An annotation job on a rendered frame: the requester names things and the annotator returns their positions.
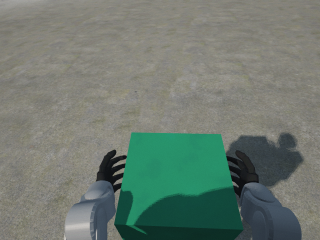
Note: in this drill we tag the left robot hand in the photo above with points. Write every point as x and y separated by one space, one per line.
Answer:
106 169

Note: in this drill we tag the right robot hand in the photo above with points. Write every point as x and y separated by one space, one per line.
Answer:
246 173

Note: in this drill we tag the robot left forearm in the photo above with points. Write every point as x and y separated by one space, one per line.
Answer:
88 219

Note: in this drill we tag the carton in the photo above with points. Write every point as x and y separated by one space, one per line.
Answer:
177 186

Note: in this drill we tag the robot right forearm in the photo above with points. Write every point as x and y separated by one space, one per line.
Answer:
267 217

